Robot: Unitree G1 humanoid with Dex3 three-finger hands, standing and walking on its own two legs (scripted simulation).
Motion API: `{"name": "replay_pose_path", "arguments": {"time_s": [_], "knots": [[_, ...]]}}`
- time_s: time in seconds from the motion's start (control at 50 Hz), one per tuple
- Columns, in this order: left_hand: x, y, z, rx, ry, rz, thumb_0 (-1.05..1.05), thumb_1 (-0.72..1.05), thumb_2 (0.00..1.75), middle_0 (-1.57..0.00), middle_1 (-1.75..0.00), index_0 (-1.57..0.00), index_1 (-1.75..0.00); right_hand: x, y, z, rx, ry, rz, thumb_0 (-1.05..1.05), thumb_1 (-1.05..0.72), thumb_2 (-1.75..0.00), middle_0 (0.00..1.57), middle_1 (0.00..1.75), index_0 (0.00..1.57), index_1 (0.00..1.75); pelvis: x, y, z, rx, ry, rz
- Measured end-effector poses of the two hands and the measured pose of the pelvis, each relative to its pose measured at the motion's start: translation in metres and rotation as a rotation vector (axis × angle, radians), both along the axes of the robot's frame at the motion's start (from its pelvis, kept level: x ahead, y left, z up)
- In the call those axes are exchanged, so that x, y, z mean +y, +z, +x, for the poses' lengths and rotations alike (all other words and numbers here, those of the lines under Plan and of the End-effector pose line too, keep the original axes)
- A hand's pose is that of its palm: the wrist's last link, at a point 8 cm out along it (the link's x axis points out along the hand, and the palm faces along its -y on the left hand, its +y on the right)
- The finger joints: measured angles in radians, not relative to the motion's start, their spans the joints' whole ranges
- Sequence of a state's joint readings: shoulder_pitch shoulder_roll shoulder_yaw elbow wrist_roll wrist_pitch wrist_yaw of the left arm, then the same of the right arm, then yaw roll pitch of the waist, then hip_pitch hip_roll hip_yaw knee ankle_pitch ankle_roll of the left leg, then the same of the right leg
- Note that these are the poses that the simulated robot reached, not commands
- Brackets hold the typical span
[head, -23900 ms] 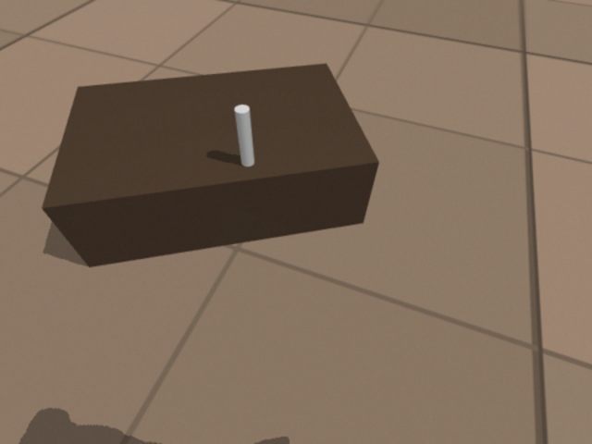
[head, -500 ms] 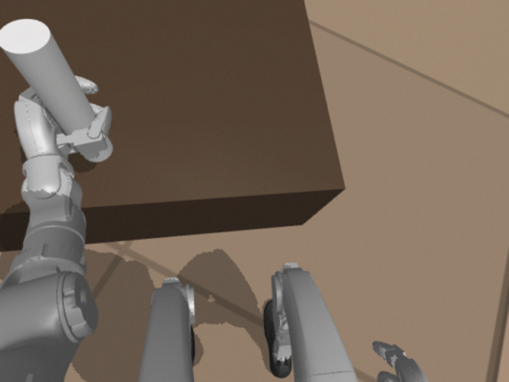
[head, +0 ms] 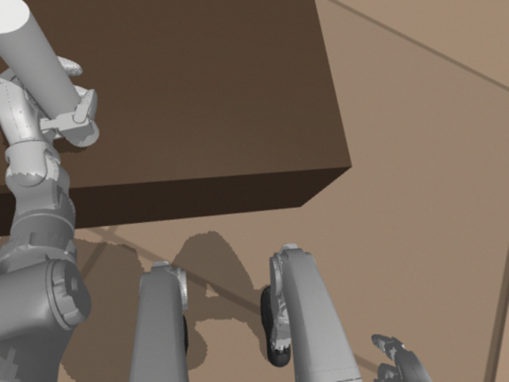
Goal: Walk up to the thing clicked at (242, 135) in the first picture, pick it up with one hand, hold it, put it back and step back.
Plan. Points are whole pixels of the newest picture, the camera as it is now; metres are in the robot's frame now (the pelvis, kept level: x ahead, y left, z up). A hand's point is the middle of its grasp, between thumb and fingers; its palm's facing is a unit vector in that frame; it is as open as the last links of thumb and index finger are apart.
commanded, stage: lower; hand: left
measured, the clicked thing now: (53, 89) +0.51 +0.23 +0.02
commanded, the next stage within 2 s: loosen in 1.10 s
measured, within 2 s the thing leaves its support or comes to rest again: rests again in 0.92 s
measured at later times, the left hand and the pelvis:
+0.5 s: hand (84, 111) +0.51 +0.21 -0.04, palm faces +0.21 -0.98 -0.05, open 6.5 cm; pelvis -0.01 +0.00 -0.04, yaw +0 degrees
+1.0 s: hand (90, 115) +0.52 +0.21 -0.06, palm faces +0.19 -0.98 -0.06, open 6.5 cm; pelvis -0.02 +0.00 -0.06, yaw +0 degrees
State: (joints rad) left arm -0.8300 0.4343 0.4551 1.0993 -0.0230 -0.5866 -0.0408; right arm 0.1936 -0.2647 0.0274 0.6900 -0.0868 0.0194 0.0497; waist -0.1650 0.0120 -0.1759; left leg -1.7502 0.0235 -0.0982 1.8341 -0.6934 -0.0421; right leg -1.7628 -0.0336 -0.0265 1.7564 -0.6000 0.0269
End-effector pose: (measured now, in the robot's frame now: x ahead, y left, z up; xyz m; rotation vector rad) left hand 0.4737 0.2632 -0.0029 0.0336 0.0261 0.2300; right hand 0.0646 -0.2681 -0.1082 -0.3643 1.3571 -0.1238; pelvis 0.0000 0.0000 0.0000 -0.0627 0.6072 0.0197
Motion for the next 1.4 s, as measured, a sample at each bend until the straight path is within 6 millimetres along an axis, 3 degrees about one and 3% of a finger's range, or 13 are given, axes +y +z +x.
{"name": "replay_pose_path", "arguments": {"time_s": [0.26,0.5,1.28,1.4], "knots": [[0.0,-0.019,0.003,0.021,-0.018,0.011,0.0,0.03,1.13,-0.95,-1.11,-0.93,-1.09,0.008,-0.026,-0.018,0.016,-0.014,0.013,0.0,-0.93,-0.91,0.2,0.3,0.21,0.3,0.002,-0.023,-0.011,0.005,0.003,-0.001],[-0.001,-0.038,0.009,0.018,-0.022,0.009,0.0,0.03,1.13,-0.96,-1.11,-0.93,-1.09,0.003,-0.042,-0.029,0.039,-0.019,-0.004,0.0,-0.92,-0.91,0.2,0.3,0.21,0.3,0.002,-0.043,-0.015,0.012,0.002,-0.002],[-0.003,-0.061,0.018,0.014,-0.043,0.017,0.0,0.03,1.13,-0.96,-1.1,-0.93,-1.09,0.002,-0.069,-0.042,0.07,-0.014,-0.015,0.0,-0.92,-0.91,0.2,0.3,0.21,0.3,0.004,-0.073,-0.021,0.011,0.007,-0.005],[-0.002,-0.063,0.017,-0.002,-0.027,-0.015,0.0,0.03,0.99,-0.98,-1.06,-0.96,-1.04,0.002,-0.069,-0.042,0.067,-0.015,-0.019,0.0,-0.92,-0.9,0.2,0.3,0.21,0.3,0.005,-0.075,-0.022,0.011,0.008,-0.009]]}}
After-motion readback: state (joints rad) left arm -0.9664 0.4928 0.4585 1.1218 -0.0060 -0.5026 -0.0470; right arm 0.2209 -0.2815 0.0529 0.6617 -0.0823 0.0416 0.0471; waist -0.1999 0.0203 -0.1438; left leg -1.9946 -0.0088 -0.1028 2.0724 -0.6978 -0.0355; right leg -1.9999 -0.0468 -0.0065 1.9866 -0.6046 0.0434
